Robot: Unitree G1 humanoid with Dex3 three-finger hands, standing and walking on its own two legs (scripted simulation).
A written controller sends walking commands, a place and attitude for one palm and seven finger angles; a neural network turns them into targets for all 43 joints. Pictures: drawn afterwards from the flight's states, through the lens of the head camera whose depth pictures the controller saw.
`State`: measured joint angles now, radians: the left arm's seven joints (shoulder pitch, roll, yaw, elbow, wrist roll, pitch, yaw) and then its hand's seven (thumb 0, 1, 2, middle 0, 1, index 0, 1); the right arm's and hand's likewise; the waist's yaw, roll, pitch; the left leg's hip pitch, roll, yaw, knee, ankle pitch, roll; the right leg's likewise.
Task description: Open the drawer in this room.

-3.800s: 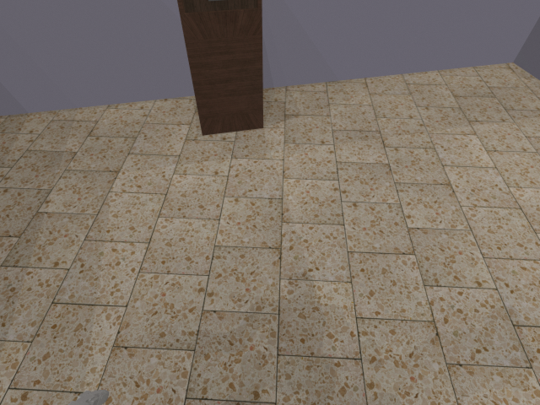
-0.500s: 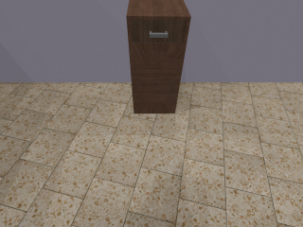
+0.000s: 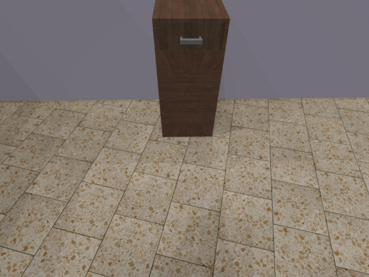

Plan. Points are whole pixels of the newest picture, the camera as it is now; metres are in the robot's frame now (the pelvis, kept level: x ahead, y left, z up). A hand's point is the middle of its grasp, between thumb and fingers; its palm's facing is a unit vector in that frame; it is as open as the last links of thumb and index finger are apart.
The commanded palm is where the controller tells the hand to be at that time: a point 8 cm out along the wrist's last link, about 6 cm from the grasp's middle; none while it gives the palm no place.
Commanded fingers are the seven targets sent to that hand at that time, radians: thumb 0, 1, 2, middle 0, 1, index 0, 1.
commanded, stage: look at it before walking up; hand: left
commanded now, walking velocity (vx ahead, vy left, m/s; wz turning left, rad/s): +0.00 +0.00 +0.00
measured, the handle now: (190, 39) +1.18 +0.04 -0.02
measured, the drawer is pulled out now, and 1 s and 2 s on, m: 0.00 0.00 0.00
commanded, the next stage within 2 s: walk to a spot facing it in 0.04 s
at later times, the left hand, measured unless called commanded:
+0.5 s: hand out of the picture +0.06 +0.15 -0.19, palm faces -0.07 -0.97 -0.22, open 7.4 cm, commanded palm none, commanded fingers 0.00 0.90 0.90 -0.20 -0.30 -0.20 -0.30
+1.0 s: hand (135, 251) +0.22 +0.15 -0.18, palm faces -0.26 -0.94 -0.21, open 7.4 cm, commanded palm none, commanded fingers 0.00 0.90 0.90 -0.20 -0.30 -0.20 -0.30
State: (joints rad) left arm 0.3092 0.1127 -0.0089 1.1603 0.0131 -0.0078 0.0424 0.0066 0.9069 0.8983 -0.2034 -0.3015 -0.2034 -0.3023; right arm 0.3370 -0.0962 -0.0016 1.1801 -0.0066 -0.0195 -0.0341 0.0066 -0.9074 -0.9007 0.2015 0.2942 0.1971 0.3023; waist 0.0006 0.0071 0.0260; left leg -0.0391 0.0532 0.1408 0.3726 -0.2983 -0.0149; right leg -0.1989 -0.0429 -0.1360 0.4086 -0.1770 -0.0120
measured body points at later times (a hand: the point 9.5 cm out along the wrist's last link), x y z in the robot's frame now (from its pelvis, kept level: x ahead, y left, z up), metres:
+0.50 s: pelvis +0.04 -0.03 -0.03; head +0.06 -0.07 +0.42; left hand +0.06 +0.20 -0.17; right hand -0.04 -0.25 -0.20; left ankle -0.06 +0.11 -0.74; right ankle +0.05 -0.11 -0.75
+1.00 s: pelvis +0.22 -0.04 -0.01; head +0.26 -0.05 +0.43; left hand +0.24 +0.20 -0.16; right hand +0.32 -0.31 -0.13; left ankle +0.36 +0.04 -0.73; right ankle +0.05 -0.11 -0.74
